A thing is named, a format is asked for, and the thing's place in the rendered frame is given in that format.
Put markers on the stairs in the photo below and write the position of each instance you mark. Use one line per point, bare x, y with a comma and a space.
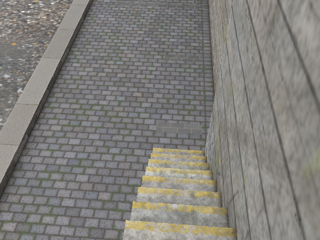
178, 200

